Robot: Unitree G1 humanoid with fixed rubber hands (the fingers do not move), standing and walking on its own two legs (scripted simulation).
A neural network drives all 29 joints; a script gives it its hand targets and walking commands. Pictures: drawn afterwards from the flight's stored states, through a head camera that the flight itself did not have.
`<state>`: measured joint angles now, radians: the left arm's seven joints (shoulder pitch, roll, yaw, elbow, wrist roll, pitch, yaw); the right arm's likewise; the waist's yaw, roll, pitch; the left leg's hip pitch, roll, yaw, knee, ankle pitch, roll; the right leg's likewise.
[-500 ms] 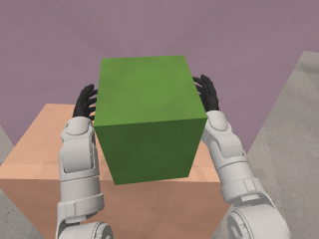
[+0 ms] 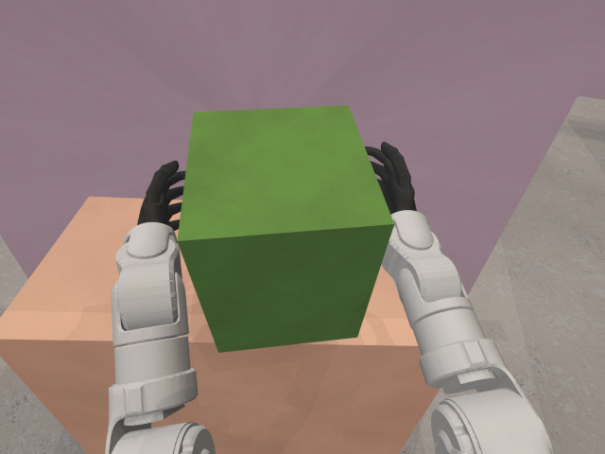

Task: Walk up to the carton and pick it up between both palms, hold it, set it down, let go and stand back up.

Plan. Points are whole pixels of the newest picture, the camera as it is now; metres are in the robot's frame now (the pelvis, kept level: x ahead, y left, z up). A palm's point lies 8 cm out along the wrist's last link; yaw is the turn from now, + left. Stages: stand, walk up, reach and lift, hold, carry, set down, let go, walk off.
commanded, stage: hold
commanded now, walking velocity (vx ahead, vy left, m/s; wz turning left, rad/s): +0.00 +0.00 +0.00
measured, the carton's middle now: (281, 233) +0.38 +0.02 +0.14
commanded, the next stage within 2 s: set down in 1.36 s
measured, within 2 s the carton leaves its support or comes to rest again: neither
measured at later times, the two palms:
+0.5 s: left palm (159, 225) +0.35 +0.16 +0.19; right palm (397, 206) +0.36 -0.13 +0.20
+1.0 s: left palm (158, 225) +0.35 +0.16 +0.19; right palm (396, 206) +0.36 -0.13 +0.20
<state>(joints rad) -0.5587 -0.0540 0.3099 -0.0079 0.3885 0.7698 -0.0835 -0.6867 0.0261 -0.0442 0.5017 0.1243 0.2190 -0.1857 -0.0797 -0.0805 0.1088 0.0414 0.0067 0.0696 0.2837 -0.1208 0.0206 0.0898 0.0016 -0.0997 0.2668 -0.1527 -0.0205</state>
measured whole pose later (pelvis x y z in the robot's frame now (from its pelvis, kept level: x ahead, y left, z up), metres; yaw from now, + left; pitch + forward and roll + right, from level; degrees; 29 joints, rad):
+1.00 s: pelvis +0.00 +0.00 +0.00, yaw +0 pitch -12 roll +0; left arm -0.56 -0.05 0.31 0.00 0.39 0.77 -0.09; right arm -0.69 0.03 -0.05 0.51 0.12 0.22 -0.19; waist -0.08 -0.08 0.11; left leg 0.04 0.01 0.07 0.28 -0.12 0.02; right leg 0.09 0.00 -0.10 0.27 -0.15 -0.02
